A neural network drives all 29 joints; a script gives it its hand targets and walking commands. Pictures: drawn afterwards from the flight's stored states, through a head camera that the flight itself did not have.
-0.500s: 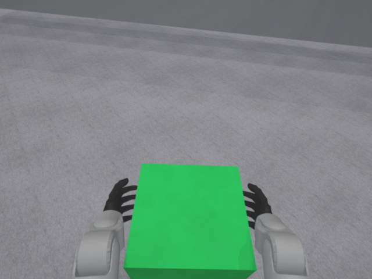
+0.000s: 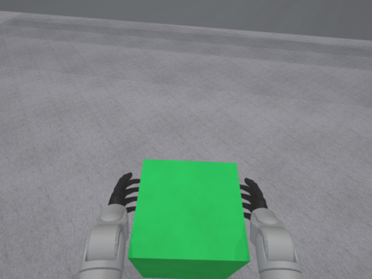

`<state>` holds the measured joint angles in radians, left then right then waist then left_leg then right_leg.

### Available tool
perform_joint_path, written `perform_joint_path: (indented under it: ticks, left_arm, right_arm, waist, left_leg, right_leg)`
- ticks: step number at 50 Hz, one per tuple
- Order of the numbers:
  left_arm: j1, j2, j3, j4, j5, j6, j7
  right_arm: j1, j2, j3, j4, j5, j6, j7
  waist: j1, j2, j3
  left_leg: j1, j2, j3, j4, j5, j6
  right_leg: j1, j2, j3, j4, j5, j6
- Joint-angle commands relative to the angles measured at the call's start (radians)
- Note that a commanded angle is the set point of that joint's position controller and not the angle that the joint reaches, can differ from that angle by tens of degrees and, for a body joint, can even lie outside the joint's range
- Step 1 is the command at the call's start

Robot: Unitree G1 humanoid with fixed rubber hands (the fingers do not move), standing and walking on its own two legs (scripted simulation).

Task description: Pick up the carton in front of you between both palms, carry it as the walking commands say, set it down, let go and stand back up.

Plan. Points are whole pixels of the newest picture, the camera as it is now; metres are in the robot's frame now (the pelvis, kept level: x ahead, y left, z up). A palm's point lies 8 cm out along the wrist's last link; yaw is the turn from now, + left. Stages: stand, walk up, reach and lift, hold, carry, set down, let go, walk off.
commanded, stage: carry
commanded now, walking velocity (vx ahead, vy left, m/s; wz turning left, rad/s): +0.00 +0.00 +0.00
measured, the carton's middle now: (187, 223) +0.29 +0.00 -0.05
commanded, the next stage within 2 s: none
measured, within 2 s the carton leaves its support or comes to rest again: neither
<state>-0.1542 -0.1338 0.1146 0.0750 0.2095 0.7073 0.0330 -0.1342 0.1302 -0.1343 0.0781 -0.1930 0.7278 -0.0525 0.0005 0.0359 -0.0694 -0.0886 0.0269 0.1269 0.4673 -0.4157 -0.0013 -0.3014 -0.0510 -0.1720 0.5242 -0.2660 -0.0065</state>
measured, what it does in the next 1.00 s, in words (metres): shifts its weight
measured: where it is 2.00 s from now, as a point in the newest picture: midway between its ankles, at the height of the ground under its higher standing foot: outside the picture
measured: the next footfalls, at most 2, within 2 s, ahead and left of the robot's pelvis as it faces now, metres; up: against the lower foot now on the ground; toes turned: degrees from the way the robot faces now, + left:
none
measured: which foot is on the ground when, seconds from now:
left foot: down 0.00-1.00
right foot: down 0.00-1.00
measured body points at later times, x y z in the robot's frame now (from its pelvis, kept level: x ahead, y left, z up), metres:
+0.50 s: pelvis -0.03 +0.00 +0.00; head -0.06 +0.00 +0.45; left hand +0.26 +0.15 +0.03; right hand +0.25 -0.15 +0.02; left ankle -0.12 +0.08 -0.73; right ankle +0.00 -0.12 -0.73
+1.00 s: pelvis -0.07 +0.00 +0.00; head -0.09 -0.01 +0.45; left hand +0.23 +0.14 +0.04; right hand +0.22 -0.16 +0.02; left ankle -0.12 +0.08 -0.73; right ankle +0.00 -0.12 -0.73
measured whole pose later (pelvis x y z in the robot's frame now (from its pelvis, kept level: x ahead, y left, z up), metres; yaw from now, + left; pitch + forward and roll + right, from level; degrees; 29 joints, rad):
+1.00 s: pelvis -0.07 +0.00 +0.00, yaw -1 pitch +1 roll +0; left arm -0.18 -0.14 0.15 0.15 0.22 0.72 0.03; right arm -0.17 0.14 -0.15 0.15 -0.23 0.75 -0.04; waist 0.00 0.01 -0.09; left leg -0.18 0.02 0.19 0.51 -0.35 0.04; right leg -0.37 -0.07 -0.15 0.49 -0.14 -0.02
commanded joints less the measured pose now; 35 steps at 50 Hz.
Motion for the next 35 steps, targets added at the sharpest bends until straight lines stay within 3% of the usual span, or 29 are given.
perform_joint_path:
  ticks: [1, 3, 4, 6, 7, 8, 9, 10, 11, 12, 13, 14, 15, 16, 18, 20, 21, 22, 23, 24, 25, 26, 27, 28, 29, 30, 32, 33, 35]
  left_arm:
    - [-0.365, -0.886, -0.562, -0.036, -0.228, -0.016, -0.215]
    - [-0.319, -0.872, -0.554, -0.022, -0.223, -0.012, -0.216]
    - [-0.388, -0.882, -0.582, -0.065, -0.247, -0.02, -0.219]
    - [-0.393, -0.896, -0.591, -0.058, -0.267, -0.015, -0.227]
    - [-0.394, -0.869, -0.556, -0.041, -0.235, -0.019, -0.22]
    - [-0.406, -0.893, -0.597, -0.071, -0.256, -0.015, -0.22]
    - [-0.361, -0.897, -0.549, -0.006, -0.239, -0.004, -0.216]
    - [-0.391, -0.885, -0.557, -0.024, -0.246, -0.012, -0.219]
    - [-0.301, -0.89, -0.543, 0.022, -0.231, -0.001, -0.218]
    - [-0.4, -0.88, -0.568, -0.054, -0.25, -0.017, -0.22]
    - [-0.363, -0.882, -0.561, -0.001, -0.233, 0.0, -0.216]
    - [-0.348, -0.868, -0.535, -0.029, -0.221, -0.005, -0.216]
    - [-0.372, -0.88, -0.527, -0.025, -0.227, -0.012, -0.219]
    - [-0.361, -0.895, -0.551, 0.006, -0.246, -0.006, -0.225]
    - [-0.408, -0.905, -0.547, -0.005, -0.245, -0.006, -0.224]
    - [-0.386, -0.893, -0.535, -0.001, -0.24, -0.01, -0.222]
    - [-0.387, -0.853, -0.519, -0.001, -0.214, -0.008, -0.22]
    - [-0.389, -0.852, -0.498, 0.023, -0.214, -0.004, -0.218]
    - [-0.426, -0.86, -0.501, 0.023, -0.211, -0.004, -0.219]
    - [-0.401, -0.902, -0.51, 0.034, -0.239, -0.011, -0.223]
    - [-0.406, -0.892, -0.529, 0.009, -0.218, -0.014, -0.224]
    - [-0.432, -0.906, -0.52, 0.015, -0.244, -0.015, -0.23]
    - [-0.41, -0.881, -0.52, 0.02, -0.225, -0.009, -0.232]
    - [-0.397, -0.919, -0.522, 0.047, -0.223, -0.006, -0.234]
    - [-0.409, -0.907, -0.526, 0.02, -0.25, -0.01, -0.235]
    - [-0.396, -0.888, -0.495, 0.028, -0.223, -0.005, -0.229]
    - [-0.424, -0.91, -0.523, 0.027, -0.224, -0.006, -0.235]
    - [-0.423, -0.899, -0.495, 0.011, -0.219, -0.008, -0.238]
    - [-0.4, -0.909, -0.497, 0.065, -0.23, 0.002, -0.233]
  right_arm:
    - [-0.454, 0.835, 0.558, -0.065, 0.239, -0.036, 0.248]
    - [-0.436, 0.861, 0.569, -0.071, 0.247, -0.038, 0.244]
    - [-0.429, 0.839, 0.56, -0.056, 0.227, -0.034, 0.24]
    - [-0.414, 0.85, 0.557, -0.075, 0.227, -0.038, 0.236]
    - [-0.511, 0.857, 0.581, -0.111, 0.246, -0.052, 0.241]
    - [-0.474, 0.863, 0.597, -0.137, 0.242, -0.053, 0.238]
    - [-0.49, 0.838, 0.579, -0.106, 0.249, -0.043, 0.243]
    - [-0.459, 0.85, 0.577, -0.09, 0.239, -0.036, 0.241]
    - [-0.442, 0.835, 0.577, -0.087, 0.242, -0.034, 0.238]
    - [-0.464, 0.838, 0.569, -0.112, 0.239, -0.039, 0.238]
    - [-0.439, 0.845, 0.551, -0.035, 0.227, -0.028, 0.243]
    - [-0.421, 0.849, 0.551, -0.046, 0.223, -0.026, 0.243]
    - [-0.451, 0.859, 0.559, -0.032, 0.226, -0.02, 0.241]
    - [-0.448, 0.848, 0.577, -0.062, 0.245, -0.024, 0.239]
    - [-0.473, 0.837, 0.549, -0.049, 0.23, -0.03, 0.238]
    - [-0.462, 0.856, 0.561, -0.054, 0.234, -0.03, 0.24]
    - [-0.472, 0.842, 0.533, -0.02, 0.22, -0.032, 0.243]
    - [-0.5, 0.867, 0.534, -0.056, 0.226, -0.045, 0.245]
    - [-0.521, 0.853, 0.529, -0.036, 0.226, -0.035, 0.248]
    - [-0.505, 0.859, 0.557, -0.05, 0.236, -0.034, 0.243]
    - [-0.494, 0.882, 0.549, -0.037, 0.226, -0.034, 0.245]
    - [-0.51, 0.872, 0.548, -0.029, 0.231, -0.033, 0.249]
    - [-0.488, 0.894, 0.549, -0.008, 0.223, -0.032, 0.253]
    - [-0.539, 0.898, 0.565, -0.058, 0.244, -0.04, 0.253]
    - [-0.513, 0.877, 0.565, -0.068, 0.243, -0.032, 0.248]
    - [-0.497, 0.89, 0.553, -0.015, 0.229, -0.016, 0.247]
    - [-0.482, 0.866, 0.519, 0.0, 0.207, -0.025, 0.249]
    - [-0.5, 0.885, 0.53, -0.022, 0.214, -0.028, 0.25]
    - [-0.546, 0.887, 0.554, -0.065, 0.227, -0.032, 0.253]
  waist:
    - [-0.006, -0.002, -0.302]
    - [0.0, 0.066, -0.259]
    - [-0.004, 0.067, -0.26]
    - [-0.004, 0.0, -0.322]
    - [-0.011, 0.015, -0.316]
    - [-0.012, 0.001, -0.296]
    - [-0.01, 0.005, -0.268]
    - [-0.007, -0.032, -0.263]
    - [-0.004, -0.006, -0.28]
    - [-0.002, 0.027, -0.279]
    - [-0.001, 0.045, -0.256]
    - [0.0, -0.016, -0.279]
    - [-0.003, -0.087, -0.253]
    - [-0.007, -0.059, -0.265]
    - [-0.003, 0.013, -0.238]
    - [-0.003, -0.029, -0.248]
    - [0.0, -0.006, -0.266]
    - [0.001, -0.036, -0.217]
    - [-0.001, -0.02, -0.199]
    - [0.0, -0.041, -0.182]
    - [-0.001, -0.009, -0.212]
    - [0.002, -0.046, -0.256]
    - [0.002, -0.038, -0.226]
    - [-0.002, 0.025, -0.2]
    - [0.003, -0.043, -0.216]
    - [-0.001, -0.066, -0.192]
    - [0.004, 0.016, -0.205]
    - [0.003, 0.015, -0.197]
    - [0.007, -0.082, -0.202]
  left_leg:
    - [0.057, 0.114, -0.06, -0.028, 0.711, -0.005]
    - [0.126, 0.184, -0.08, 0.016, 1.112, -0.004]
    - [0.108, 0.197, -0.084, 0.034, 1.167, 0.011]
    - [0.039, 0.153, -0.038, 0.065, 0.919, 0.021]
    - [0.016, 0.12, -0.026, 0.035, 0.806, -0.019]
    - [-0.001, 0.136, -0.037, 0.033, 0.748, -0.021]
    - [-0.015, 0.125, -0.029, -0.008, 0.749, -0.026]
    - [0.019, 0.136, -0.048, -0.007, 0.761, -0.028]
    - [0.037, 0.153, -0.034, 0.013, 0.821, -0.02]
    - [0.034, 0.143, -0.045, 0.009, 0.802, -0.009]
    - [0.031, 0.129, -0.045, -0.02, 0.755, 0.005]
    - [0.017, 0.137, -0.039, 0.008, 0.663, 0.023]
    - [-0.028, 0.137, -0.04, 0.012, 0.658, 0.01]
    - [-0.035, 0.125, -0.035, 0.007, 0.569, 0.013]
    - [-0.014, 0.126, -0.011, -0.003, 0.62, 0.013]
    - [-0.001, 0.125, -0.041, -0.024, 0.584, 0.015]
    - [-0.003, 0.113, -0.016, -0.014, 0.505, 0.015]
    - [-0.069, 0.118, -0.051, -0.041, 0.446, 0.032]
    - [-0.077, 0.158, -0.066, -0.038, 0.438, 0.012]
    - [-0.083, 0.143, -0.038, -0.043, 0.406, 0.01]
    - [-0.071, 0.127, -0.044, -0.047, 0.382, 0.008]
    - [-0.03, 0.117, -0.044, -0.045, 0.347, 0.017]
    - [-0.046, 0.119, -0.045, -0.046, 0.344, 0.012]
    - [-0.077, 0.14, -0.051, -0.042, 0.454, -0.004]
    - [-0.081, 0.135, -0.057, -0.053, 0.373, 0.026]
    - [-0.1, 0.138, -0.055, -0.057, 0.341, 0.017]
    - [-0.087, 0.124, -0.042, -0.068, 0.283, 0.005]
    - [-0.09, 0.129, -0.052, -0.071, 0.273, 0.014]
    - [-0.074, 0.127, -0.038, -0.063, 0.237, 0.02]
  right_leg:
    - [0.152, -0.113, 0.098, 0.064, 0.552, -0.049]
    - [0.04, -0.069, 0.029, 0.074, 0.314, 0.001]
    - [0.057, -0.072, 0.053, 0.047, 0.316, 0.01]
    - [0.176, -0.076, 0.063, 0.018, 0.499, -0.01]
    - [0.178, -0.086, 0.074, 0.041, 0.548, -0.023]
    - [0.2, -0.088, 0.067, 0.04, 0.557, -0.015]
    - [0.163, -0.094, 0.057, 0.047, 0.533, -0.013]
    - [0.148, -0.099, 0.073, 0.047, 0.48, -0.01]
    - [0.145, -0.094, 0.053, 0.041, 0.439, -0.005]
    - [0.131, -0.099, 0.076, 0.031, 0.409, 0.001]
    - [0.104, -0.103, 0.09, 0.048, 0.424, -0.018]
    - [0.146, -0.093, 0.067, 0.041, 0.447, -0.024]
    - [0.153, -0.085, 0.069, 0.032, 0.469, -0.02]
    - [0.168, -0.102, 0.091, 0.032, 0.487, -0.021]
    - [0.128, -0.102, 0.067, 0.041, 0.455, -0.018]
    - [0.123, -0.111, 0.093, 0.029, 0.42, -0.024]
    - [0.137, -0.11, 0.087, 0.034, 0.465, -0.033]
    - [0.13, -0.117, 0.103, 0.008, 0.414, -0.025]
    - [0.128, -0.109, 0.103, -0.01, 0.318, -0.022]
    - [0.101, -0.101, 0.093, -0.028, 0.328, -0.014]
    - [0.107, -0.113, 0.12, -0.034, 0.35, -0.019]
    - [0.133, -0.112, 0.106, -0.008, 0.35, -0.03]
    - [0.111, -0.103, 0.098, -0.015, 0.337, -0.038]
    - [0.101, -0.102, 0.103, -0.031, 0.321, -0.017]
    - [0.127, -0.104, 0.106, -0.035, 0.333, -0.017]
    - [0.111, -0.105, 0.106, -0.04, 0.307, -0.022]
    - [0.094, -0.109, 0.12, -0.055, 0.308, -0.025]
    - [0.107, -0.109, 0.115, -0.064, 0.292, -0.025]
    - [0.096, -0.103, 0.107, -0.068, 0.268, -0.03]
